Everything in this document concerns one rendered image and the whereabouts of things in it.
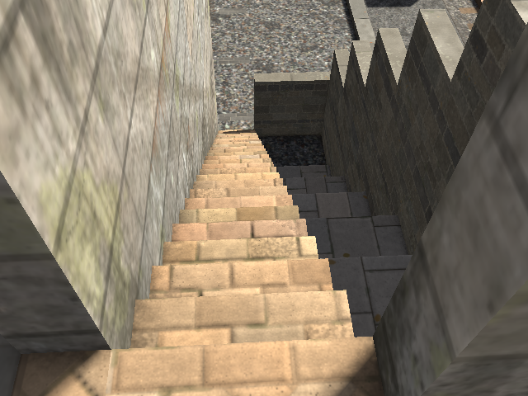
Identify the stairs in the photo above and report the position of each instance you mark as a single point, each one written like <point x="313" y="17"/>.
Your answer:
<point x="241" y="266"/>

